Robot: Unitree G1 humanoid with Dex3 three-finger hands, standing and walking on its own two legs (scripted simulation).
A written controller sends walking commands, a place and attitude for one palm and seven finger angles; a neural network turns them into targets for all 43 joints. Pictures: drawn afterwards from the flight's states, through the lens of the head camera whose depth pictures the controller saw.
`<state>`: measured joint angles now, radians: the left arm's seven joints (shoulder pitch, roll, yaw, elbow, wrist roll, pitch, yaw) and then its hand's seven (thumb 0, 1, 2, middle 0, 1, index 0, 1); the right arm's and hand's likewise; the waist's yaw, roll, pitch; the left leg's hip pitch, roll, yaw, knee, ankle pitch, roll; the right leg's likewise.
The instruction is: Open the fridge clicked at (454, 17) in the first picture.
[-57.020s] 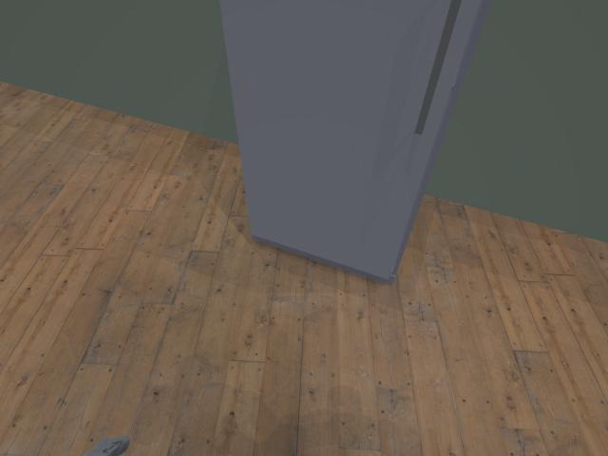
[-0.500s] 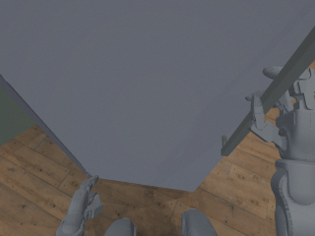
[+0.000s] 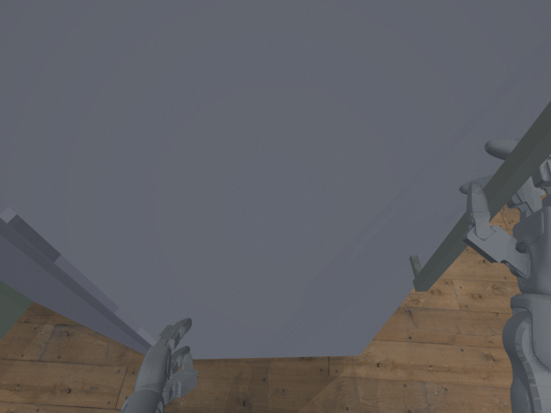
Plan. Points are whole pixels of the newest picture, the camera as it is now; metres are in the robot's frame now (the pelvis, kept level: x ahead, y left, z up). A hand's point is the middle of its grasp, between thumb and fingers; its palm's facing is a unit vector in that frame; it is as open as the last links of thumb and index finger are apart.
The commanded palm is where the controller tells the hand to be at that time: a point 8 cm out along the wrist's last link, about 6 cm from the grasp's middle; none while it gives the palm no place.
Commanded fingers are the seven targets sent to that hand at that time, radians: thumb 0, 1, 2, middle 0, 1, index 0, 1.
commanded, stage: stop walking and hold the door back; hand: right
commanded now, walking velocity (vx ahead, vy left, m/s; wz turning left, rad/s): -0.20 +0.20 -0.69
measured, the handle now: (472, 201) +0.32 -0.21 +0.18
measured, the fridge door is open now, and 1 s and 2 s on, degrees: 67 67 70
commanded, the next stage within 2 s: loosen the grip on the handle in 1.40 s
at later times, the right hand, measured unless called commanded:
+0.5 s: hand (489, 249) +0.25 -0.19 +0.20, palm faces +0.31 +0.93 -0.18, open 5.9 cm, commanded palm +0.24 -0.24 +0.18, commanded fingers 0.00 -0.90 -0.90 0.45 1.40 0.45 1.40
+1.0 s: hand (476, 214) +0.28 -0.19 +0.20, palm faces +0.27 +0.95 -0.17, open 5.3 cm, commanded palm +0.24 -0.25 +0.18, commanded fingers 0.00 -0.90 -0.90 0.45 1.40 0.45 1.40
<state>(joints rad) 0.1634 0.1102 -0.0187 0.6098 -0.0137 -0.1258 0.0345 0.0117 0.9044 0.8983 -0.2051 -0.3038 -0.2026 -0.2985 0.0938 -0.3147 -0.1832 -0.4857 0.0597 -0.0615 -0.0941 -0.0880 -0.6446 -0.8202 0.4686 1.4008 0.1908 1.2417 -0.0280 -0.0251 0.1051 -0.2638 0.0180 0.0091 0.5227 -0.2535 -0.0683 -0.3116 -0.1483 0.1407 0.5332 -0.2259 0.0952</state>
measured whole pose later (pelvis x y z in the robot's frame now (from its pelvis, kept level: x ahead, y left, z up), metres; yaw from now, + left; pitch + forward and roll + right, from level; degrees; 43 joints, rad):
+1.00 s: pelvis -0.12 +0.03 +0.00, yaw -8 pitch -3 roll -1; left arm 0.24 0.31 0.01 0.73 -0.02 -0.05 0.11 0.01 0.91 0.90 -0.20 -0.30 -0.20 -0.30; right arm -0.62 -0.33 -0.21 0.55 0.04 -0.17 -0.03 -0.09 -0.68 -0.78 0.47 1.42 0.44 1.40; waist 0.08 0.00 0.07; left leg -0.23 0.04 0.03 0.51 -0.23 0.00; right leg -0.33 -0.04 -0.04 0.68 -0.32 0.00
